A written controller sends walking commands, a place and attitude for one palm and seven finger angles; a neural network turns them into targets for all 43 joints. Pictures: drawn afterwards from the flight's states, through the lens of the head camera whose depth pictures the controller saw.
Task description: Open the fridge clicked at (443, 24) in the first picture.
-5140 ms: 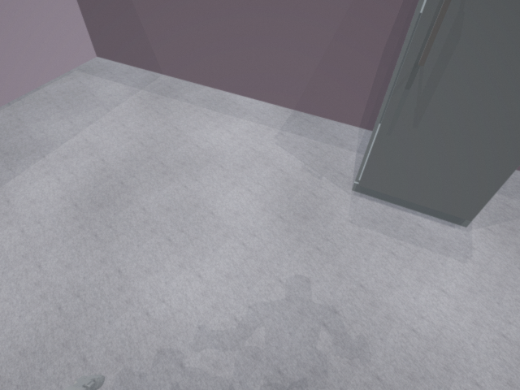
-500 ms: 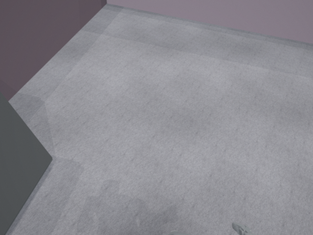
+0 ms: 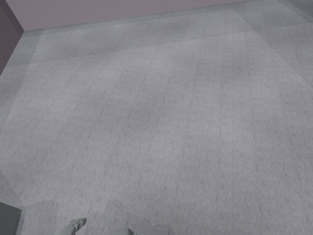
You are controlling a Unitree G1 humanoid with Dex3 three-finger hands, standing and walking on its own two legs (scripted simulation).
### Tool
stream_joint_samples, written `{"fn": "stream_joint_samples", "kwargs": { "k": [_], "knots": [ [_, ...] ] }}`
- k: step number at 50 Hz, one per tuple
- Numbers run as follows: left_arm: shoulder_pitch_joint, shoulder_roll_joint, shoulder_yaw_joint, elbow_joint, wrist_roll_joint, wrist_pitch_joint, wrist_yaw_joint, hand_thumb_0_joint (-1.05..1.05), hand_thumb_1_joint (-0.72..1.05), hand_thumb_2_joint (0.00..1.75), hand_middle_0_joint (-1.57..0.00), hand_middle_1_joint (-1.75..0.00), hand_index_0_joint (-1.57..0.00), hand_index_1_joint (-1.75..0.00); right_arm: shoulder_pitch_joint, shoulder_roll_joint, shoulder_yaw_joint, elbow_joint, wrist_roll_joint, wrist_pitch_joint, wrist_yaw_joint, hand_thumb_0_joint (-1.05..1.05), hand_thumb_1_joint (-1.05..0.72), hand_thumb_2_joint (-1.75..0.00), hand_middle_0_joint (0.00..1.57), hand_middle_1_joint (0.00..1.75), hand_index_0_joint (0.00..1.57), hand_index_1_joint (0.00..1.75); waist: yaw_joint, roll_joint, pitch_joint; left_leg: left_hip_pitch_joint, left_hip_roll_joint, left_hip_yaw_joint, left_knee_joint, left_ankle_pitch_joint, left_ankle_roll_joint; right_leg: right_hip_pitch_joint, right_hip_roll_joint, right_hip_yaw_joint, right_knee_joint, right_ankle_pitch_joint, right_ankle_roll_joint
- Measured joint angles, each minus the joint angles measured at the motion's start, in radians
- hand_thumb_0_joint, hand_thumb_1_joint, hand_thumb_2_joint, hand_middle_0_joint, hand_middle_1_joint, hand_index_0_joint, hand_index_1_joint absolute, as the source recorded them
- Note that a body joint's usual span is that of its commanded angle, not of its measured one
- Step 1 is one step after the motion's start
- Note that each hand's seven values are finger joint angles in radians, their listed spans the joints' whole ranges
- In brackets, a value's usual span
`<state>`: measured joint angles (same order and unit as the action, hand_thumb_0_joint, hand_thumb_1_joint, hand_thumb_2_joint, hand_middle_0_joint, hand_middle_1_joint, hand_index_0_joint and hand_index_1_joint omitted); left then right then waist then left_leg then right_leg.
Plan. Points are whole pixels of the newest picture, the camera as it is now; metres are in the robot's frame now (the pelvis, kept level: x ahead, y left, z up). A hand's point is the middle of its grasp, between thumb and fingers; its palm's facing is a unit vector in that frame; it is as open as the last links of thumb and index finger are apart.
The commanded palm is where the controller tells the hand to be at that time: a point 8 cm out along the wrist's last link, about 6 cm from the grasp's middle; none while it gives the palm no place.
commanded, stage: walk to a spot facing it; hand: left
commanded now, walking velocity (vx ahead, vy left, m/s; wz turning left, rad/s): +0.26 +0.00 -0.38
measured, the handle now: out of the picture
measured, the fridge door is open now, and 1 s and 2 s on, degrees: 0 0 0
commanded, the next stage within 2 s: turn to face it in 0.22 s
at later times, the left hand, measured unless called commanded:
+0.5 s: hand out of the picture +0.09 +0.21 -0.19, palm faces +0.00 -0.99 -0.14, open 7.4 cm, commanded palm none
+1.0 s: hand (82, 194) +0.25 +0.26 -0.15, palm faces +0.17 -0.96 -0.22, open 7.4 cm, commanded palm none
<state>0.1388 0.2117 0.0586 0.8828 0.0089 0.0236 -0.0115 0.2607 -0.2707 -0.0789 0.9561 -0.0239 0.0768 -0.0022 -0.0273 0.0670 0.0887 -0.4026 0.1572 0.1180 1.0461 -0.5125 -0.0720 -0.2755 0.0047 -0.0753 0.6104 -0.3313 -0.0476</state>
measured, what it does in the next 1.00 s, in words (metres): walks ahead: left foot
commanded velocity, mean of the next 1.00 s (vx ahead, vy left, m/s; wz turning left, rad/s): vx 0.07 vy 0.00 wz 0.38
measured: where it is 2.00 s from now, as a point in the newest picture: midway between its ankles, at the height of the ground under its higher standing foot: outside the picture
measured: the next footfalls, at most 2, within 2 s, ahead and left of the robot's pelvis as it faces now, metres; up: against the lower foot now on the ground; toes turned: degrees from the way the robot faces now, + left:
left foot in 0.46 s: +0.22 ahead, +0.11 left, +0.00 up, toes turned +1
right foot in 1.20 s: +0.21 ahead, -0.11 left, +0.00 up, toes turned +20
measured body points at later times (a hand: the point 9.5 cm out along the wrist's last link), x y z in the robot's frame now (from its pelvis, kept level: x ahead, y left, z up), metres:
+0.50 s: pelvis +0.12 +0.03 +0.00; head +0.13 +0.07 +0.45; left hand +0.09 +0.26 -0.17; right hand +0.19 -0.21 -0.13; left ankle +0.18 +0.11 -0.73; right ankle +0.00 -0.09 -0.72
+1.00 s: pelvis +0.15 +0.04 +0.02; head +0.18 +0.07 +0.46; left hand +0.24 +0.31 -0.13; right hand +0.19 -0.20 -0.12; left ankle +0.18 +0.11 -0.73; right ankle +0.16 -0.13 -0.67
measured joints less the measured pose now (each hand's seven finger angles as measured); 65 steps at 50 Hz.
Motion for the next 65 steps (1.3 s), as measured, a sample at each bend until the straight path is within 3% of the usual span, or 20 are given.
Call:
{"fn": "stream_joint_samples", "kwargs": {
  "k": [3, 8, 16, 21, 23, 24, 27, 31, 39, 45, 53, 57, 59, 60, 62, 65],
  "knots": [
    [0.030, -0.009, -0.006, 0.008, -0.002, -0.011, 0.006, 0.00, 0.90, 0.89, -0.20, -0.30, -0.20, -0.30, -0.008, 0.001, 0.002, 0.003, -0.007, -0.005, 0.012, 0.01, -0.91, -0.90, 0.20, 0.30, 0.20, 0.30, 0.005, -0.017, -0.020, -0.067, -0.016, -0.037, 0.071, 0.113, -0.012, 0.046, 0.015, 0.032, -0.090, 0.045, -0.007],
    [0.088, -0.023, -0.019, 0.045, 0.000, -0.033, 0.000, 0.00, 0.90, 0.89, -0.20, -0.30, -0.20, -0.30, -0.022, 0.008, 0.005, -0.003, -0.012, -0.032, 0.021, 0.01, -0.91, -0.90, 0.20, 0.30, 0.20, 0.30, 0.006, -0.032, -0.052, -0.115, -0.019, -0.069, 0.023, 0.225, -0.026, 0.114, 0.041, 0.066, -0.197, 0.085, -0.018],
    [0.184, -0.049, -0.030, 0.116, 0.009, -0.057, 0.007, 0.00, 0.90, 0.89, -0.20, -0.30, -0.20, -0.30, -0.052, 0.033, 0.014, 0.015, -0.007, -0.047, 0.023, 0.01, -0.91, -0.90, 0.20, 0.30, 0.20, 0.30, 0.037, -0.042, -0.074, -0.109, -0.038, -0.071, -0.126, 0.249, -0.017, 0.201, 0.069, 0.091, -0.263, 0.067, -0.011],
    [0.228, -0.048, -0.033, 0.177, 0.013, -0.055, 0.022, 0.00, 0.90, 0.89, -0.20, -0.30, -0.20, -0.30, -0.082, 0.065, 0.032, 0.026, 0.005, -0.068, 0.020, 0.01, -0.91, -0.90, 0.20, 0.30, 0.20, 0.30, 0.054, -0.065, -0.065, -0.028, -0.073, -0.046, -0.331, 0.239, 0.009, 0.247, 0.061, 0.098, -0.256, 0.017, 0.018],
    [0.237, -0.043, -0.034, 0.199, 0.008, -0.050, 0.029, 0.00, 0.90, 0.89, -0.20, -0.30, -0.20, -0.30, -0.082, 0.078, 0.043, 0.031, 0.008, -0.087, 0.015, 0.01, -0.91, -0.90, 0.20, 0.30, 0.20, 0.30, 0.051, -0.075, -0.060, 0.039, -0.095, -0.037, -0.452, 0.313, 0.037, 0.253, 0.053, 0.086, -0.203, -0.035, 0.037],
    [0.232, -0.035, -0.033, 0.211, 0.004, -0.044, 0.032, 0.00, 0.90, 0.89, -0.20, -0.30, -0.20, -0.30, -0.084, 0.092, 0.047, 0.038, 0.007, -0.098, 0.011, 0.01, -0.91, -0.90, 0.20, 0.30, 0.20, 0.30, 0.049, -0.098, -0.054, 0.051, -0.116, -0.029, -0.457, 0.298, 0.080, 0.234, 0.034, 0.082, -0.136, -0.068, 0.045],
    [0.205, -0.027, -0.031, 0.222, -0.002, -0.022, 0.042, 0.00, 0.90, 0.89, -0.20, -0.30, -0.20, -0.30, -0.086, 0.118, 0.067, 0.044, 0.006, -0.102, 0.005, 0.01, -0.91, -0.90, 0.20, 0.30, 0.20, 0.30, 0.061, -0.119, -0.038, 0.073, -0.139, -0.013, -0.449, 0.263, 0.146, 0.104, 0.008, 0.065, 0.188, -0.199, 0.072],
    [0.141, -0.025, -0.019, 0.201, 0.004, -0.001, 0.035, 0.01, 0.90, 0.89, -0.20, -0.30, -0.20, -0.30, -0.073, 0.121, 0.056, 0.041, 0.011, -0.089, -0.014, -0.01, -0.94, -0.89, 0.20, 0.30, 0.21, 0.30, 0.043, -0.101, -0.028, 0.110, -0.163, -0.037, -0.536, 0.305, 0.164, -0.054, -0.026, 0.046, 0.411, -0.166, 0.097],
    [0.027, 0.008, 0.020, 0.111, 0.012, 0.015, 0.032, 0.00, 0.90, 0.89, -0.20, -0.30, -0.20, -0.30, -0.014, 0.103, 0.035, 0.048, 0.009, -0.064, -0.002, 0.00, -0.93, -0.89, 0.20, 0.30, 0.21, 0.30, 0.014, -0.099, -0.043, 0.127, -0.215, -0.111, -0.638, 0.365, 0.177, -0.208, -0.072, 0.096, 0.461, 0.005, 0.137],
    [-0.023, 0.028, 0.028, 0.073, 0.011, 0.025, 0.034, 0.00, 0.90, 0.89, -0.20, -0.30, -0.19, -0.30, 0.023, 0.103, 0.019, 0.042, 0.004, -0.055, 0.002, 0.00, -0.92, -0.89, 0.20, 0.30, 0.21, 0.30, -0.015, -0.091, -0.055, 0.119, -0.238, -0.175, -0.643, 0.372, 0.173, -0.203, -0.061, 0.105, 0.395, -0.009, 0.154],
    [-0.074, 0.018, 0.014, 0.026, 0.000, 0.030, 0.035, 0.00, 0.90, 0.89, -0.20, -0.30, -0.19, -0.30, 0.039, 0.080, 0.003, 0.024, -0.002, -0.044, 0.004, 0.01, -0.91, -0.89, 0.20, 0.30, 0.21, 0.30, -0.045, -0.061, -0.049, 0.092, -0.265, -0.272, -0.629, 0.379, 0.144, -0.141, -0.009, 0.116, 0.247, -0.085, 0.140],
    [-0.077, 0.002, 0.000, 0.002, -0.008, 0.023, 0.037, 0.00, 0.90, 0.89, -0.20, -0.30, -0.20, -0.30, 0.034, 0.057, -0.008, 0.013, -0.003, -0.033, 0.007, 0.01, -0.91, -0.89, 0.20, 0.30, 0.21, 0.30, -0.047, -0.039, -0.047, 0.075, -0.279, -0.323, -0.611, 0.380, 0.116, -0.077, 0.019, 0.122, 0.115, -0.085, 0.124],
    [-0.065, -0.003, -0.006, -0.009, -0.012, 0.016, 0.038, 0.00, 0.90, 0.89, -0.20, -0.30, -0.20, -0.30, 0.029, 0.043, -0.014, 0.006, 0.001, -0.027, 0.009, 0.01, -0.91, -0.89, 0.20, 0.30, 0.21, 0.30, -0.041, -0.030, -0.050, 0.061, -0.290, -0.344, -0.588, 0.372, 0.098, -0.014, 0.025, 0.117, -0.023, -0.021, 0.114],
    [-0.052, 0.000, -0.009, -0.017, -0.011, 0.009, 0.038, 0.00, 0.90, 0.89, -0.20, -0.30, -0.20, -0.30, 0.029, 0.038, -0.017, 0.001, 0.006, -0.024, 0.011, 0.01, -0.91, -0.89, 0.20, 0.30, 0.21, 0.30, -0.033, -0.035, -0.057, 0.044, -0.299, -0.343, -0.557, 0.354, 0.087, 0.025, 0.016, 0.116, -0.110, 0.008, 0.097],
    [-0.034, -0.007, -0.015, -0.011, -0.003, 0.004, 0.042, 0.00, 0.90, 0.89, -0.20, -0.30, -0.20, -0.30, 0.008, 0.023, -0.026, 0.001, 0.006, -0.017, 0.010, 0.01, -0.91, -0.89, 0.20, 0.30, 0.20, 0.30, -0.024, -0.017, -0.048, -0.018, -0.287, -0.304, -0.387, 0.177, 0.055, 0.034, 0.023, 0.097, -0.114, 0.036, 0.041],
    [0.001, -0.014, -0.023, -0.001, -0.002, 0.010, 0.043, 0.00, 0.90, 0.89, -0.20, -0.30, -0.20, -0.30, 0.000, 0.005, -0.034, -0.012, 0.000, -0.011, 0.016, 0.01, -0.91, -0.90, 0.20, 0.30, 0.20, 0.30, -0.030, -0.019, -0.045, -0.108, -0.258, -0.210, -0.092, 0.101, 0.025, 0.078, -0.006, 0.049, -0.138, 0.045, 0.009]
  ]
}}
